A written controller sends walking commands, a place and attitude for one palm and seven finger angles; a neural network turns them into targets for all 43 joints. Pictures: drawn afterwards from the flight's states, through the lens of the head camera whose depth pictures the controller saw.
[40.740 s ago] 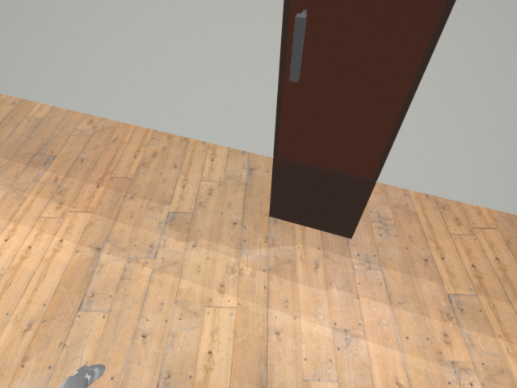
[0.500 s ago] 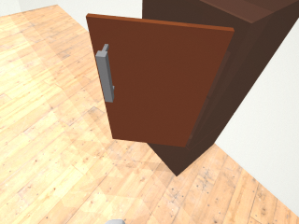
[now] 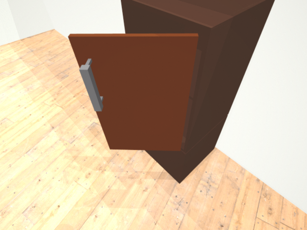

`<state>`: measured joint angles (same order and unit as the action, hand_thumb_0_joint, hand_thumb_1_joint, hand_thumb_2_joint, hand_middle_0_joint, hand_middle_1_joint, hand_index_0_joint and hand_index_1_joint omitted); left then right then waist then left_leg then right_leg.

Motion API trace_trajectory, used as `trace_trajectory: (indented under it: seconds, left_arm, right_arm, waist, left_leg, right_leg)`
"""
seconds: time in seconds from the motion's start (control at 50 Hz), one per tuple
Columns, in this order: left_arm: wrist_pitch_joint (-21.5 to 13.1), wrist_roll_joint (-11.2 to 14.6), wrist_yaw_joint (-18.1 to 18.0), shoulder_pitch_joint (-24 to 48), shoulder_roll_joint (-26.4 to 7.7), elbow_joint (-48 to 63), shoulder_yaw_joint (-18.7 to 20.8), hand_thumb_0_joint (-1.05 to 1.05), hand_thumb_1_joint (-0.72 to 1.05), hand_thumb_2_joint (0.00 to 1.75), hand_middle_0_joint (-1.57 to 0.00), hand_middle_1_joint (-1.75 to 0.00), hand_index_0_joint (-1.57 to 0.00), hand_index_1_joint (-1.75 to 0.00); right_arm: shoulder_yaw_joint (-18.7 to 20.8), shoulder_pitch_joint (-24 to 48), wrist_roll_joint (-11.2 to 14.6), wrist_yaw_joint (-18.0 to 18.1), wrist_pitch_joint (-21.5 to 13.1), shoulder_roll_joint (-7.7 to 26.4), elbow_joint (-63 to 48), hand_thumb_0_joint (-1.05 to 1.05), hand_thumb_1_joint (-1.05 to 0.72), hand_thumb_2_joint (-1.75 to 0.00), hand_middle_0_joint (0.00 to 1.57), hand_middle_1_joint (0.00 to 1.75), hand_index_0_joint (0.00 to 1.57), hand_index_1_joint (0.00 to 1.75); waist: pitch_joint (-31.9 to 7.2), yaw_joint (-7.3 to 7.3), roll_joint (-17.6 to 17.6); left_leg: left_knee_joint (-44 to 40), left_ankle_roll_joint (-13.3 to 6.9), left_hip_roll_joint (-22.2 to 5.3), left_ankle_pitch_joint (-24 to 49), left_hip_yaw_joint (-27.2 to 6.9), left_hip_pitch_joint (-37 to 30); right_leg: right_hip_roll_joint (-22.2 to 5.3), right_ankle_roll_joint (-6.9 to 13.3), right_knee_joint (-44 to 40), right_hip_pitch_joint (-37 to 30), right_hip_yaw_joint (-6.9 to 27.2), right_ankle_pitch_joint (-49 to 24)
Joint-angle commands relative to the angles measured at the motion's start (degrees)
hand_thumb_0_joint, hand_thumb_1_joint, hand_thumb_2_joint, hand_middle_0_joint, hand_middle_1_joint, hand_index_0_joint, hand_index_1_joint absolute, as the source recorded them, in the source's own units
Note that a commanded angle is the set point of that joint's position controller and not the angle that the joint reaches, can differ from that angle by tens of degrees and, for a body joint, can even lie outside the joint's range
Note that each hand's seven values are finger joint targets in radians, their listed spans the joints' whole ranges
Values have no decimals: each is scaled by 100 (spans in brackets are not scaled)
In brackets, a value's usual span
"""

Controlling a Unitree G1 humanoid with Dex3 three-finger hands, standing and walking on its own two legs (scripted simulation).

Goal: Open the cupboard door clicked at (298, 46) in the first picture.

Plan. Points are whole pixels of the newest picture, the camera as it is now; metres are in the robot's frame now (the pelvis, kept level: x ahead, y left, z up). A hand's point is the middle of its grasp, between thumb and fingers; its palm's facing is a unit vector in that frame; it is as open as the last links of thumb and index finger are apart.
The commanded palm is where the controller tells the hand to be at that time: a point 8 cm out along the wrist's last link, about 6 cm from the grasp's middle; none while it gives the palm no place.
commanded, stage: come to a stop and stand still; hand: left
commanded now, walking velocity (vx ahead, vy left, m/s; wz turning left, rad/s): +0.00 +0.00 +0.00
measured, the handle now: (94, 86) +0.53 +0.22 +0.09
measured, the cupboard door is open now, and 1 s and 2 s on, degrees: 45 45 45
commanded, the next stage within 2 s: look again from close up in 0.48 s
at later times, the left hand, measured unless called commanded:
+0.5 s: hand out of the picture -0.04 +0.11 -0.17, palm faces +0.07 -0.99 -0.14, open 7.4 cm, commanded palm none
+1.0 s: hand out of the picture +0.00 +0.19 -0.17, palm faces +0.01 -0.97 -0.23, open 7.3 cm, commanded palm none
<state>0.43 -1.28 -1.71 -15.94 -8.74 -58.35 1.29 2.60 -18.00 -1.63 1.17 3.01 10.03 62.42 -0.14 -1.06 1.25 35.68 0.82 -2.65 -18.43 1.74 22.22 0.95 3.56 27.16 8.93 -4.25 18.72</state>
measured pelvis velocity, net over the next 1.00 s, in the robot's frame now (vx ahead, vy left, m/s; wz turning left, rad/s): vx -0.02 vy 0.02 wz -0.02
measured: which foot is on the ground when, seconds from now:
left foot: up 0.00-0.12, down 0.14-1.00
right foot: down 0.00-1.00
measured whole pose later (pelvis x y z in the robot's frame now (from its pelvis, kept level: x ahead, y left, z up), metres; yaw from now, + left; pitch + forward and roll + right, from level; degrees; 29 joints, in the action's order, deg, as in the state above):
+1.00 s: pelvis -0.02 +0.02 +0.00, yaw -1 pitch +0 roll +0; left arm -1.4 -0.6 -2.6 -16.7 -8.3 -61.2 -0.6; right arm -1.2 -19.6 -1.3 1.9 -1.1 7.2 62.8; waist -0.1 -0.1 1.7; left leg 26.5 -3.3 2.3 -15.0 4.1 11.5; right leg 1.1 2.3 27.4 10.4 -3.0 16.9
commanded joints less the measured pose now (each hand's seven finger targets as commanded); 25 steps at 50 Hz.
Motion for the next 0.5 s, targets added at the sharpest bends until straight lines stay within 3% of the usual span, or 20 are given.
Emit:
trace_trajectory:
  seconds: [0.0,0.06,0.08,0.12,0.16,0.18,0.2,0.28,0.34,0.44,0.48]
  left_arm:
    - [-168,41,-16,-139,-497,107,46,0,90,90,-20,-30,-20,-30]
    - [-194,52,-22,-373,-487,-72,26,0,90,90,-20,-30,-20,-30]
    - [-204,67,-24,-405,-484,-131,15,0,90,90,-20,-30,-20,-30]
    - [-201,108,-24,-554,-344,-229,-14,0,90,90,-20,-30,-20,-30]
    - [-181,97,-61,-654,-271,-311,-11,0,90,90,-20,-30,-20,-30]
    - [-162,111,-57,-600,-345,-385,-1,0,90,90,-20,-30,-20,-30]
    - [-156,117,-51,-601,-392,-413,2,0,90,90,-20,-30,-20,-30]
    - [-163,89,-50,-657,-324,-518,-31,0,90,90,-20,-30,-20,-30]
    - [-164,71,-59,-705,-256,-574,-56,0,90,90,-20,-30,-20,-30]
    - [-175,67,-65,-789,-209,-585,-57,0,90,90,-20,-30,-20,-30]
    - [-186,78,-66,-816,-213,-587,-53,0,90,90,-20,-30,-20,-30]
  right_arm:
    - [-83,36,58,-4,-195,53,-216,0,-90,-90,20,30,20,30]
    - [-134,-45,78,37,-250,-33,-72,0,-90,-90,20,30,20,30]
    - [-149,-155,84,58,-287,-34,-9,0,-90,-90,20,30,20,30]
    - [-163,-265,91,129,-378,112,115,0,-90,-90,20,30,20,30]
    - [-161,-267,88,187,-383,177,204,0,-90,-90,20,30,20,30]
    - [-195,-225,99,188,-389,79,262,0,-90,-90,20,30,20,30]
    - [-203,-178,107,191,-387,33,261,0,-90,-90,20,30,20,30]
    - [-204,-124,120,201,-359,1,264,0,-90,-90,20,30,20,30]
    - [-212,-107,118,193,-327,-53,286,0,-90,-90,20,30,20,30]
    - [-228,-197,96,173,-316,-68,295,0,-90,-90,20,30,20,30]
    - [-237,-231,87,168,-325,-46,283,0,-90,-90,20,30,20,30]
  waist:
    - [569,17,-820]
    - [513,81,-702]
    - [397,50,-619]
    - [198,111,-134]
    - [269,159,-56]
    - [226,165,312]
    - [186,175,380]
    - [319,143,-73]
    - [678,144,-392]
    - [805,141,-322]
    - [692,130,-285]
  left_leg:
    - [408,22,-18,22,56,-224]
    - [-430,59,-8,272,92,-648]
    - [-843,35,-40,698,32,-903]
    - [-1172,-93,-387,1882,-225,-1377]
    - [-1008,-140,-502,2070,-194,-1369]
    - [-1102,-137,-457,2093,-189,-1310]
    - [-1158,-130,-438,1994,-179,-1309]
    - [-1287,-68,-380,1376,-136,-1280]
    - [-1383,-55,-333,1021,-108,-1222]
    - [-1424,-56,-284,899,-114,-1208]
    - [-1389,-49,-268,968,-110,-1221]
  right_leg:
    - [-1194,460,-1181,612,909,-1683]
    - [-1120,393,-863,375,874,-2284]
    - [-1050,297,-694,284,846,-2471]
    - [-792,-16,-571,265,745,-2407]
    - [-713,-188,-673,213,774,-2368]
    - [-760,-207,-634,59,705,-2375]
    - [-748,-214,-662,-38,712,-2285]
    - [-760,-244,-897,-14,757,-2074]
    - [-758,-277,-1168,221,788,-1500]
    - [-750,-271,-1410,361,860,-786]
    - [-765,-274,-1380,288,868,-920]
